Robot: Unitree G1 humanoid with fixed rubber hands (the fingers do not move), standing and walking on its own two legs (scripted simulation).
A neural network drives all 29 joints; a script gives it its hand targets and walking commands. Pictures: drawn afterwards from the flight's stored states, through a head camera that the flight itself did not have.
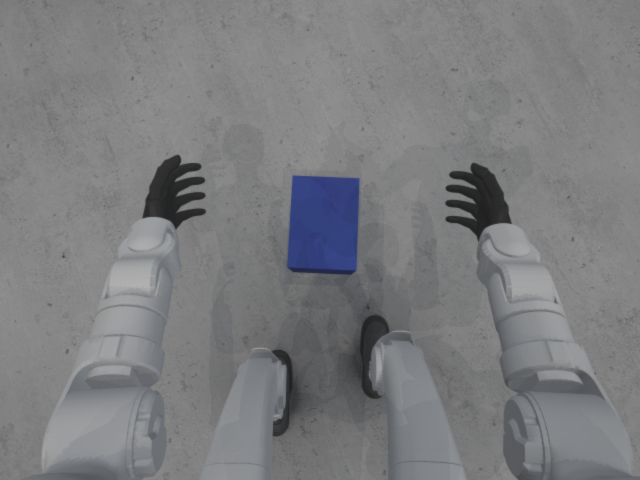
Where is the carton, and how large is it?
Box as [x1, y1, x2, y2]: [287, 175, 359, 274]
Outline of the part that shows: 293,175 287,267 293,271 345,274 352,273 356,269 359,178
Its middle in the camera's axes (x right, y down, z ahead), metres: +0.01 -0.02 +0.97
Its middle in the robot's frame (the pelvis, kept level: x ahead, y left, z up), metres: +0.47 +0.00 -0.59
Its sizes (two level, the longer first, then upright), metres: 0.213 0.155 0.180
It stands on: the floor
